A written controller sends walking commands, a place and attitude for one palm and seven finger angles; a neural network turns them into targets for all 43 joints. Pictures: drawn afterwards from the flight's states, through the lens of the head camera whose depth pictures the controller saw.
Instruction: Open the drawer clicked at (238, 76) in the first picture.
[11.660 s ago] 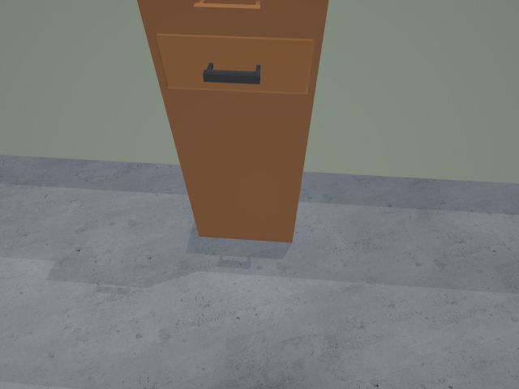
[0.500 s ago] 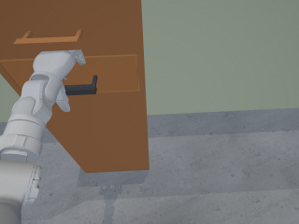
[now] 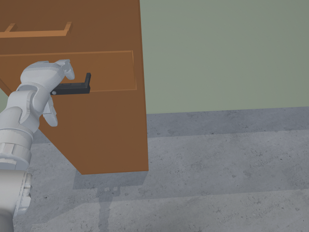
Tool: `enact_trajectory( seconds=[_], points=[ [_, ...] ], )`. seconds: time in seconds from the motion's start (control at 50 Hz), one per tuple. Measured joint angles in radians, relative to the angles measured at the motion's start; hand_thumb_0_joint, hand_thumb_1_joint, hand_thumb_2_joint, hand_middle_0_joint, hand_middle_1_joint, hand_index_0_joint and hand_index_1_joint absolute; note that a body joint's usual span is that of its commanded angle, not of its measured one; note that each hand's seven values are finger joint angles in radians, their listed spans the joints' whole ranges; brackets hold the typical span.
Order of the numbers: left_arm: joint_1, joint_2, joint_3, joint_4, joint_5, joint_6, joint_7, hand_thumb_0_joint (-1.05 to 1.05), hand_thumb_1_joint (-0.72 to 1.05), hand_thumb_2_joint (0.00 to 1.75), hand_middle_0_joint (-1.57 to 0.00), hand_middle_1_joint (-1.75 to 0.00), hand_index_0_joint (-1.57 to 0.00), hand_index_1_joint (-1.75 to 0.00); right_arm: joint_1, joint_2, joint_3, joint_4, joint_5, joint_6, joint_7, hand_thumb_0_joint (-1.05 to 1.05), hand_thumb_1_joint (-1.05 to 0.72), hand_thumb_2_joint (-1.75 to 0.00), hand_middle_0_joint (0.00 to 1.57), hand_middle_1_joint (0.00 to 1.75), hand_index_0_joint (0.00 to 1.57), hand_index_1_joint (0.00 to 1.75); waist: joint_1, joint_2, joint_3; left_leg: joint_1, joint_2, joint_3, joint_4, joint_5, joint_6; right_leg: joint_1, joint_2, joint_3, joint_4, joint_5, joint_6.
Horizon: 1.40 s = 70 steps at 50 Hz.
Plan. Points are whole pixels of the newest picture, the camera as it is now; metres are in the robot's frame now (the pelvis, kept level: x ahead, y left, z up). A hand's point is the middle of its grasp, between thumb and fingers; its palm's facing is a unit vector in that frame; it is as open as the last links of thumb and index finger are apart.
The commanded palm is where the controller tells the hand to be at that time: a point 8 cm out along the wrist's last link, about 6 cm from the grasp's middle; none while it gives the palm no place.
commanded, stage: lower the fingers behind the handle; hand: left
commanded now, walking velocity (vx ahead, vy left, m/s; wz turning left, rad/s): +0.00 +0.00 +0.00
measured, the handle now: (64, 83) +0.49 +0.26 +0.09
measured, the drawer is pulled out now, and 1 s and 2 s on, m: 0.00 0.00 0.00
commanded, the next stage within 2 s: close the thumb around the handle in 1.10 s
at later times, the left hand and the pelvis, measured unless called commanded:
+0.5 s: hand (57, 94) +0.45 +0.27 +0.09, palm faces -0.06 -0.02 -1.00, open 13.7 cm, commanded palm +0.44 +0.27 +0.14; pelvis +0.00 +0.01 +0.00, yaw -1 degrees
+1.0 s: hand (63, 97) +0.46 +0.26 +0.07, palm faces -0.01 -0.03 -1.00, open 13.5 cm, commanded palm +0.44 +0.27 +0.13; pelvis +0.00 +0.01 -0.01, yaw -1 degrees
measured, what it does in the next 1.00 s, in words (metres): stands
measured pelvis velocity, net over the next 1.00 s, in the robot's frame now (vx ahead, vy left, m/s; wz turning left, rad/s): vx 0.00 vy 0.01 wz -0.01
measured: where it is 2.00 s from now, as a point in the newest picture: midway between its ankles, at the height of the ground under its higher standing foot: outside the picture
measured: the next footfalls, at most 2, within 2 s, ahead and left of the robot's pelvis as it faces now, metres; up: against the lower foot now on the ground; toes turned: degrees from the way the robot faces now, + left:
none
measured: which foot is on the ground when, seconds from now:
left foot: down 0.00-1.00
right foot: down 0.00-1.00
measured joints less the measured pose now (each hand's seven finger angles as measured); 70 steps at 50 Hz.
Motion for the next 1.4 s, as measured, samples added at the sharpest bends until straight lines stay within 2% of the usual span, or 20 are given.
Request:
enact_trajectory(
  seconds=[0.06,0.12,0.24,0.34,0.5,0.54,0.62,0.7,0.78,0.86,0.94,1.04,1.14,1.26,1.4],
  points=[
    [0.023,-0.005,0.02,-0.037,0.002,-0.032,0.038,0.0,-0.49,0.31,-0.32,-1.2,-0.32,-1.21,0.007,0.002,-0.011,0.01,-0.006,-0.001,0.002,0.01,-0.9,-0.9,0.2,0.3,0.2,0.3,-0.001,-0.003,-0.005,-0.019,0.001,-0.002,0.017,-0.01,0.0,-0.016,0.002,-0.002,0.01,-0.007,0.0],
    [0.033,-0.015,0.024,-0.052,0.007,-0.035,0.081,0.0,-0.49,0.31,-0.35,-1.22,-0.32,-1.21,0.009,0.004,-0.019,0.02,-0.01,-0.001,0.012,0.01,-0.9,-0.9,0.2,0.3,0.2,0.3,0.003,0.001,-0.014,-0.036,0.001,-0.002,0.033,-0.02,0.001,-0.029,0.002,-0.003,0.021,-0.015,0.001],
    [0.032,-0.051,0.004,-0.035,0.008,0.018,0.138,0.0,-0.49,0.31,-0.38,-1.23,-0.35,-1.24,-0.01,0.016,-0.012,0.029,-0.008,0.01,0.033,0.01,-0.9,-0.9,0.2,0.3,0.2,0.3,0.009,0.014,-0.028,-0.043,-0.003,0.002,0.045,-0.028,0.007,-0.037,-0.002,0.001,0.032,-0.022,0.006],
    [0.01,-0.079,-0.017,0.004,0.019,0.073,0.152,0.0,-0.49,0.31,-0.36,-1.22,-0.36,-1.25,-0.029,0.034,0.004,0.02,-0.005,0.014,0.04,0.01,-0.9,-0.9,0.2,0.3,0.2,0.3,0.008,0.018,-0.036,-0.035,-0.006,0.005,0.041,-0.024,0.009,-0.031,-0.006,0.003,0.033,-0.021,0.009],
    [-0.009,-0.072,-0.025,0.078,0.047,0.099,0.123,0.0,-0.49,0.31,-0.33,-1.21,-0.33,-1.23,-0.038,0.041,0.021,-0.012,-0.006,0.017,0.033,0.01,-0.9,-0.9,0.21,0.3,0.2,0.3,-0.005,0.012,-0.041,-0.031,-0.004,0.012,0.037,-0.017,0.01,-0.032,-0.005,0.01,0.037,-0.015,0.01],
    [-0.005,-0.065,-0.027,0.095,0.047,0.095,0.113,0.0,-0.49,0.31,-0.33,-1.2,-0.32,-1.22,-0.032,0.038,0.02,-0.019,-0.006,0.013,0.029,0.01,-0.9,-0.9,0.21,0.3,0.2,0.3,-0.008,0.009,-0.036,-0.036,-0.003,0.012,0.041,-0.017,0.01,-0.038,-0.004,0.01,0.041,-0.015,0.01],
    [0.008,-0.059,-0.023,0.066,0.05,0.04,0.112,0.0,-0.49,0.31,-0.32,-1.2,-0.32,-1.21,-0.014,0.029,0.009,-0.02,-0.011,0.004,0.02,0.01,-0.9,-0.9,0.21,0.3,0.2,0.3,-0.009,0.002,-0.024,-0.06,-0.003,0.007,0.056,-0.018,0.011,-0.058,-0.003,0.004,0.053,-0.017,0.011],
    [0.024,-0.063,-0.01,0.029,0.052,-0.001,0.151,0.0,-0.49,0.31,-0.32,-1.2,-0.32,-1.21,0.004,0.02,-0.01,-0.007,-0.02,-0.001,0.02,0.01,-0.9,-0.9,0.21,0.3,0.2,0.3,-0.009,0.0,-0.024,-0.092,-0.002,0.005,0.08,-0.027,0.011,-0.088,-0.002,0.001,0.072,-0.024,0.011],
    [0.032,-0.068,0.011,0.019,0.055,0.001,0.206,0.0,-0.49,0.31,-0.33,-1.21,-0.32,-1.21,0.014,0.015,-0.019,0.014,-0.025,0.0,0.027,0.01,-0.9,-0.9,0.2,0.3,0.2,0.3,-0.009,0.004,-0.031,-0.118,-0.001,0.006,0.1,-0.036,0.013,-0.112,0.0,0.003,0.089,-0.031,0.013],
    [0.028,-0.087,-0.001,0.029,0.054,0.038,0.239,0.0,-0.49,0.31,-0.35,-1.23,-0.34,-1.23,0.02,0.017,-0.019,0.029,-0.024,0.002,0.036,0.01,-0.9,-0.9,0.2,0.3,0.2,0.3,-0.007,0.012,-0.039,-0.122,-0.001,0.007,0.105,-0.04,0.015,-0.115,-0.001,0.003,0.092,-0.033,0.015],
    [0.016,-0.098,-0.012,0.057,0.058,0.079,0.241,0.0,-0.49,0.31,-0.36,-1.23,-0.36,-1.26,0.014,0.028,-0.009,0.033,-0.019,0.006,0.036,0.01,-0.9,-0.9,0.2,0.3,0.2,0.3,-0.014,0.014,-0.045,-0.109,-0.001,0.01,0.096,-0.036,0.015,-0.104,-0.001,0.007,0.083,-0.029,0.015],
    [0.007,-0.095,-0.018,0.089,0.065,0.1,0.217,0.0,-0.49,0.31,-0.34,-1.22,-0.36,-1.24,0.005,0.039,0.005,0.021,-0.014,0.005,0.03,0.01,-0.9,-0.9,0.21,0.3,0.2,0.3,-0.022,0.015,-0.046,-0.086,0.001,0.014,0.078,-0.029,0.014,-0.084,0.0,0.012,0.069,-0.021,0.014],
    [-0.003,-0.08,-0.016,0.11,0.062,0.091,0.189,0.0,-0.49,0.31,-0.33,-1.21,-0.35,-1.22,0.001,0.04,0.013,0.002,-0.011,-0.004,0.022,0.01,-0.9,-0.9,0.21,0.3,0.2,0.3,-0.027,0.014,-0.04,-0.075,0.002,0.016,0.068,-0.023,0.013,-0.076,0.001,0.014,0.063,-0.016,0.014],
    [0.005,-0.068,-0.004,0.096,0.061,0.064,0.18,0.0,-0.49,0.31,-0.32,-1.2,-0.33,-1.21,0.007,0.03,0.004,-0.003,-0.015,-0.012,0.019,0.01,-0.9,-0.9,0.21,0.3,0.2,0.3,-0.021,0.012,-0.037,-0.084,0.003,0.015,0.072,-0.024,0.012,-0.085,0.002,0.012,0.067,-0.018,0.012],
    [0.023,-0.058,0.002,0.064,0.062,0.049,0.189,0.0,-0.32,0.38,-0.33,-1.22,-0.34,-1.23,0.015,0.019,-0.008,0.01,-0.017,-0.012,0.02,0.01,-0.9,-0.9,0.21,0.3,0.2,0.3,-0.014,0.006,-0.036,-0.096,0.003,0.009,0.082,-0.033,0.011,-0.092,0.003,0.006,0.07,-0.025,0.011]
  ],
)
